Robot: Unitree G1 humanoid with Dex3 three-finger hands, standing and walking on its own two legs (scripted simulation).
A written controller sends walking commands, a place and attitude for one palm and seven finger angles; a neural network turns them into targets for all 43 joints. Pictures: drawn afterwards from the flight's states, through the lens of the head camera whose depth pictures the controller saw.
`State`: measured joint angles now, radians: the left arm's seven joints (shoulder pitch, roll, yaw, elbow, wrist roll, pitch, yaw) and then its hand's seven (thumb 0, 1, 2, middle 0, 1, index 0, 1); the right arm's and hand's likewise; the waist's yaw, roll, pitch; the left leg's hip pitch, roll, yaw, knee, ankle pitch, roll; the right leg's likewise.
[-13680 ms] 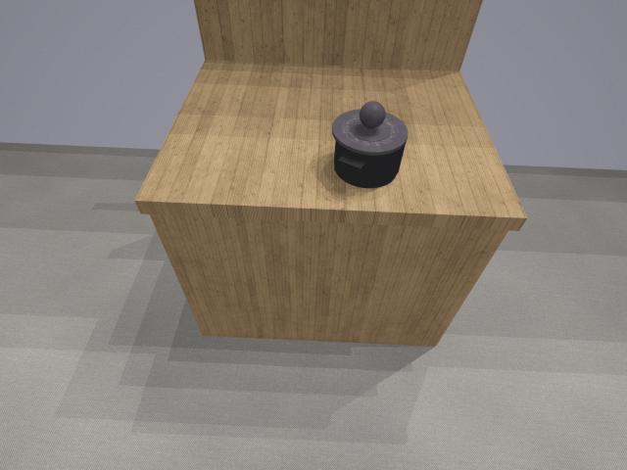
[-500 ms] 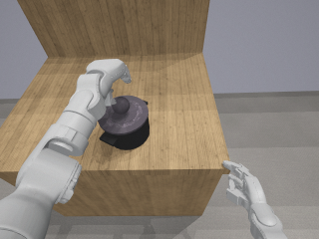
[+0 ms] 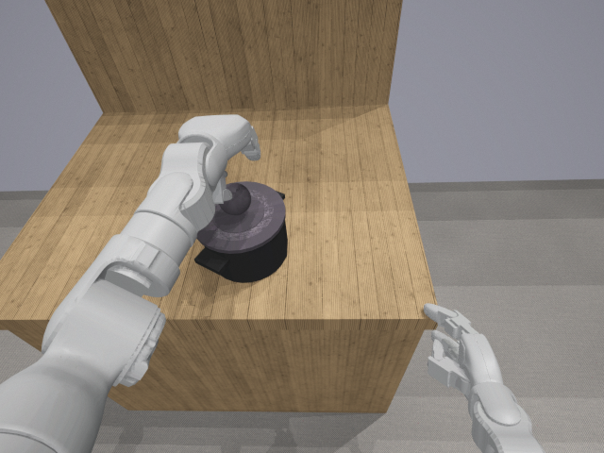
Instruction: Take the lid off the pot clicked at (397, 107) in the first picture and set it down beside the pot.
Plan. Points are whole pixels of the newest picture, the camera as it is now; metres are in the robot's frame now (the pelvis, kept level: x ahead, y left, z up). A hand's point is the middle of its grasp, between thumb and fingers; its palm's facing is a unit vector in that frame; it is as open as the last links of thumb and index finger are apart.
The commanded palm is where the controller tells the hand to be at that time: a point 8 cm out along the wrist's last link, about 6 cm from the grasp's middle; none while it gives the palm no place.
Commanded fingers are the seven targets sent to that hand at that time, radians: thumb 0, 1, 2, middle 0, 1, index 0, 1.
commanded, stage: lower the open fingers around the knob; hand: left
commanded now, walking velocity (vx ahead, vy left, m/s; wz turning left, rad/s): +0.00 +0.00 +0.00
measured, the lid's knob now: (234, 199) +0.49 +0.12 +0.06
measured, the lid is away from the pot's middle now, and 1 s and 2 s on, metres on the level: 0.01 0.00 0.01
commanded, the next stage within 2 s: close the fingers and squeeze the knob in 1.10 s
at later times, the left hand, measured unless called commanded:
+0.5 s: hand (224, 192) +0.45 +0.12 +0.11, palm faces -0.31 -0.04 -0.95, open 10.4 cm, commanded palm +0.45 +0.12 +0.17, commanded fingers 0.00 -0.33 1.43 -0.81 -0.08 -0.81 -0.08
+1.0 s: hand (226, 207) +0.45 +0.12 +0.08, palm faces -0.31 -0.04 -0.95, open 10.4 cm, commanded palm +0.45 +0.12 +0.14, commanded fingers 0.00 -0.33 1.43 -0.81 -0.08 -0.81 -0.08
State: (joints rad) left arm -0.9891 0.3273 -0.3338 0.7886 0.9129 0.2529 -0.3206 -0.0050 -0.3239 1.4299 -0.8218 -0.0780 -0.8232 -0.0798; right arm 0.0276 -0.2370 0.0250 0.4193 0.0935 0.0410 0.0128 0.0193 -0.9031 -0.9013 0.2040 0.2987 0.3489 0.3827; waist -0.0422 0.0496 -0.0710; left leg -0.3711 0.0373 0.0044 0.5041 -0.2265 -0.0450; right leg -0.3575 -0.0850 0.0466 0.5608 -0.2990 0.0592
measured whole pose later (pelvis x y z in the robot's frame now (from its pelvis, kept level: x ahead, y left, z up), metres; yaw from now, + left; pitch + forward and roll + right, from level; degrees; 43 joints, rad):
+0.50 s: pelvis +0.00 +0.00 +0.00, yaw +0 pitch +6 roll +1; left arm -0.94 0.32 -0.30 0.84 0.92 0.22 -0.28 0.00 -0.32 1.43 -0.82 -0.08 -0.82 -0.08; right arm 0.02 -0.23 0.03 0.41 0.09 0.04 0.01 0.02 -0.90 -0.90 0.20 0.30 0.38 0.39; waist -0.05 0.05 -0.08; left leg -0.39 0.05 0.01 0.52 -0.24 -0.05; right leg -0.38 -0.07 0.05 0.57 -0.30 0.06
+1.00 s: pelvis +0.00 +0.00 +0.00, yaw -1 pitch +8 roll +1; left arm -0.91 0.29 -0.30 0.90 0.94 0.22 -0.18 0.00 -0.32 1.43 -0.81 -0.07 -0.81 -0.08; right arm 0.02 -0.22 0.02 0.41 0.09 0.05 0.02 0.02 -0.90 -0.90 0.20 0.30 0.37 0.39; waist -0.06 0.04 -0.10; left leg -0.44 0.05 0.01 0.56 -0.25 -0.04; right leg -0.42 -0.07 0.05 0.59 -0.31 0.06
